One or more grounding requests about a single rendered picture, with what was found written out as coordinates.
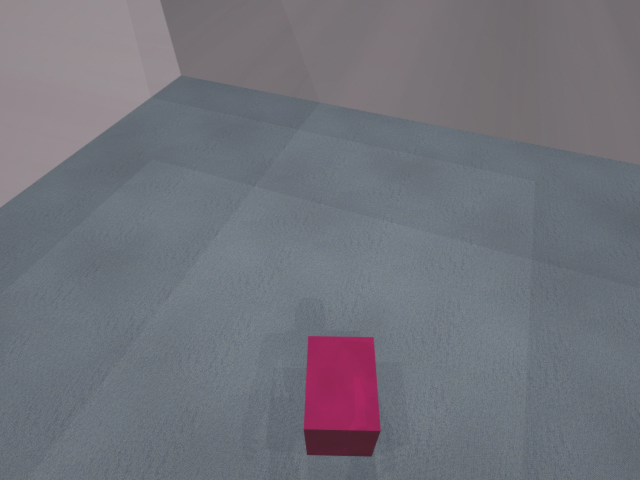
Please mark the carton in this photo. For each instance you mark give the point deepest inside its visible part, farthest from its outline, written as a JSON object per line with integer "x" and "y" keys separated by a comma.
{"x": 341, "y": 401}

